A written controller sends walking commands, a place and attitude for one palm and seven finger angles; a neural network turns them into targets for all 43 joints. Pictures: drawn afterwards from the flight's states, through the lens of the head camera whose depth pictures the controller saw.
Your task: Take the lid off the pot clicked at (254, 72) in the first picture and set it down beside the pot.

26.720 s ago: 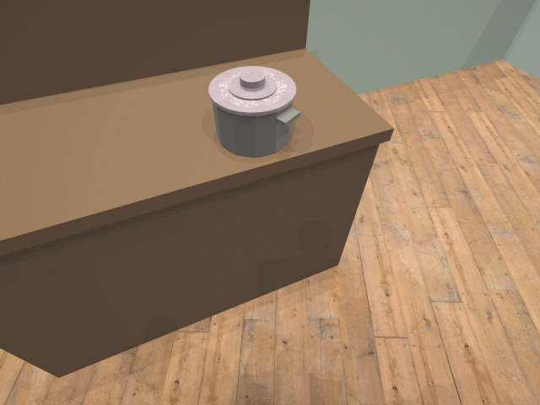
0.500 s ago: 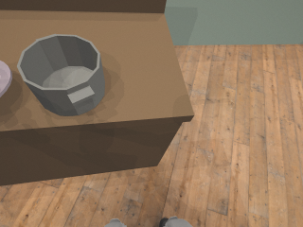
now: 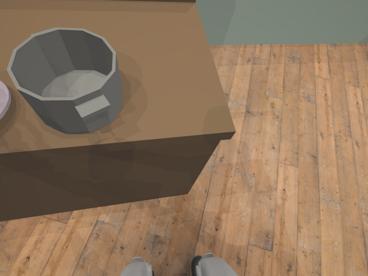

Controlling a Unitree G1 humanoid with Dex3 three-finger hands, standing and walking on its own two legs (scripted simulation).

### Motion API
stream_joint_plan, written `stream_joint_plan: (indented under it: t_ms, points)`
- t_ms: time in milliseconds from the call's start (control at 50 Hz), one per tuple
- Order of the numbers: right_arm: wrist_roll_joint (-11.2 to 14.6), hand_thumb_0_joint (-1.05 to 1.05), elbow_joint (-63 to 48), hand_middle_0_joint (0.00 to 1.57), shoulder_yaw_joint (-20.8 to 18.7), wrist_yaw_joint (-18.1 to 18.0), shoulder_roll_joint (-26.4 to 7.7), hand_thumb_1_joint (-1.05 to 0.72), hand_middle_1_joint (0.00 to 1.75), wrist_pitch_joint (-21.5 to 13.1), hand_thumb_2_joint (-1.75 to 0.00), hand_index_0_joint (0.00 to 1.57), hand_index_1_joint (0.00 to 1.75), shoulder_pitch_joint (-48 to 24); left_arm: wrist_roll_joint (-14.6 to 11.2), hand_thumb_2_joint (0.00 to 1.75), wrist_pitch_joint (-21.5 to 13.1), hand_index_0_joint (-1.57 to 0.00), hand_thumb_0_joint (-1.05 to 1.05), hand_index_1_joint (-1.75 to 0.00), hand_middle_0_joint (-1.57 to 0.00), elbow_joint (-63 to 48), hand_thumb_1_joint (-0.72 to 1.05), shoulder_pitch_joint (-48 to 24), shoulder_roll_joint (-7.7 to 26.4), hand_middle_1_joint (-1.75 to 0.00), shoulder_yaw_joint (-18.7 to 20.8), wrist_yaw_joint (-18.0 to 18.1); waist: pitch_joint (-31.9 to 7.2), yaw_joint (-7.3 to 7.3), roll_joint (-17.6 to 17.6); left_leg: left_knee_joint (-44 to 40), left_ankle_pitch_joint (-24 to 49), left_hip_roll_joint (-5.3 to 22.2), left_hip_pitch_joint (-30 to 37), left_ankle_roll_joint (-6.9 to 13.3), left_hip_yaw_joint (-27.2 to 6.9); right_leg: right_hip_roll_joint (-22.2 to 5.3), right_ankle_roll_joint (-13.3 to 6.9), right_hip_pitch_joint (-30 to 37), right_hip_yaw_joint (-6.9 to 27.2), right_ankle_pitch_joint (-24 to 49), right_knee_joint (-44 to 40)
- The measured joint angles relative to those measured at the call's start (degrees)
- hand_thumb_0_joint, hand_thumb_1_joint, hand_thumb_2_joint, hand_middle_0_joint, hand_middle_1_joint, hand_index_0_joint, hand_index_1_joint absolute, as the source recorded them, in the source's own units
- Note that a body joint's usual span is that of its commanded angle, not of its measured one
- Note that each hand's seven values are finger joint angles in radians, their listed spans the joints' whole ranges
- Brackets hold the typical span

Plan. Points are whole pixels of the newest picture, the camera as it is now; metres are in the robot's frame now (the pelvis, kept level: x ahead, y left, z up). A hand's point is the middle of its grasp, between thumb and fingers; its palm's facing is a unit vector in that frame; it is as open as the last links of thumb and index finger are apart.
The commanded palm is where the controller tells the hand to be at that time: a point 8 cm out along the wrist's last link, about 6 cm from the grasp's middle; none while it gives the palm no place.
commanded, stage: lower the lid onto the table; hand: left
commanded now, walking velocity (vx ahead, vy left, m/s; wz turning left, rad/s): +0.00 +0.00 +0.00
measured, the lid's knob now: out of the picture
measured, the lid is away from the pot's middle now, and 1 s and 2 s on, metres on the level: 0.23 0.24 0.24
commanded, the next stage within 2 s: open the fingers wide in 0.60 s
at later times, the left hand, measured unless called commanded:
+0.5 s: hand out of the picture +0.47 +0.41 +0.08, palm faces -0.48 -0.24 -0.84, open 8.4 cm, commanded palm +0.55 +0.41 +0.12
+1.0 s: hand out of the picture +0.45 +0.41 +0.07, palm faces -0.42 -0.17 -0.89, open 8.4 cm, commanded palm +0.49 +0.39 +0.12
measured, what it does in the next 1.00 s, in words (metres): stands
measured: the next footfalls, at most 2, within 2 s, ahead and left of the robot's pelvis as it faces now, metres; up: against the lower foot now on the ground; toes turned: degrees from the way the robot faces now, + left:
none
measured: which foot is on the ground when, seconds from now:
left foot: down 0.00-1.00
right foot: down 0.00-1.00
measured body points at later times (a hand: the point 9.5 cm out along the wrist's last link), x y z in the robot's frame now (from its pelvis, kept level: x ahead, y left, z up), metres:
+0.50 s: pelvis -0.01 +0.01 -0.01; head +0.14 +0.05 +0.41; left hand +0.49 +0.41 +0.13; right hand -0.03 -0.26 -0.11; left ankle -0.01 +0.07 -0.70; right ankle +0.00 -0.17 -0.70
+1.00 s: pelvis -0.01 +0.01 -0.01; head +0.12 +0.05 +0.41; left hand +0.47 +0.41 +0.12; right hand -0.01 -0.26 -0.12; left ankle -0.01 +0.07 -0.70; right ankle +0.00 -0.17 -0.70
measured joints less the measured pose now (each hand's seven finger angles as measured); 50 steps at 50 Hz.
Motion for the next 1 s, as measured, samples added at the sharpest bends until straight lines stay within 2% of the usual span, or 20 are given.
stream_joint_plan:
  t_ms: [120,380,700,800,860,1000]
  points:
    - [-0.1,0.01,0.3,0.20,0.0,-0.1,0.4,-0.90,0.30,0.1,-0.90,0.20,0.30,0.3,0.1,0.83,-0.5,-0.58,0.00,-0.98,-0.55,-0.5,0.14,-0.3,0.4,-0.99,0.3,0.2,-0.2,-0.01,0.0,1.0,-0.4,0.0,-1.6,0.2,-0.1,0.0,0.0,-1.3,-0.1,-0.2,0.7]
    - [0.1,0.01,-0.4,0.20,0.4,0.2,0.3,-0.90,0.30,1.1,-0.90,0.20,0.30,0.0,0.0,0.81,-0.5,-0.59,0.00,-1.01,-0.56,0.0,0.13,-2.5,0.7,-1.02,-2.2,0.9,-0.4,-0.29,0.5,3.2,-1.1,-0.2,-4.3,0.7,-0.2,-0.1,-0.1,-3.9,-0.1,-0.8,2.6]
    - [0.9,0.01,-2.9,0.20,1.7,0.2,0.5,-0.90,0.30,2.1,-0.90,0.20,0.30,-1.2,-0.8,0.78,-1.8,-0.60,0.01,-1.05,-0.58,-0.6,0.11,-3.2,1.6,-1.05,-3.1,1.4,-0.6,-0.28,0.4,6.0,-1.8,-0.4,-6.9,1.0,0.0,-0.3,0.1,-6.8,0.1,-1.9,5.9]
    - [-0.3,0.01,-4.1,0.20,-0.3,2.1,0.8,-0.90,0.30,4.7,-0.90,0.20,0.30,-0.6,-0.3,0.79,-2.9,-0.58,-0.01,-1.05,-0.57,-7.5,0.13,3.5,-0.6,-1.04,2.3,3.0,-0.6,1.48,0.7,5.6,-1.6,-0.6,-6.6,1.1,0.2,-0.4,-0.6,-6.6,0.3,-1.8,5.8]
    - [-0.3,0.01,-3.8,0.20,-0.6,2.6,1.1,-0.90,0.30,5.9,-0.90,0.20,0.30,-1.1,0.1,0.80,-3.6,-0.56,-0.02,-1.04,-0.55,-8.6,0.15,3.5,-1.5,-1.04,2.5,3.3,-0.3,2.03,0.3,5.4,-1.3,-0.8,-6.4,1.1,0.0,-0.6,-0.4,-6.3,0.1,-1.7,5.7]
    - [-0.5,0.01,-4.1,0.20,-1.2,3.2,1.1,-0.90,0.30,6.7,-0.90,0.20,0.30,-1.6,0.4,0.79,-5.2,-0.52,-0.03,-1.02,-0.52,-9.6,0.19,4.4,-1.8,-1.03,3.0,4.1,-0.4,2.07,-0.2,5.1,-1.0,-0.9,-6.1,1.0,-0.3,-0.6,-1.0,-5.9,-0.2,-1.6,5.5]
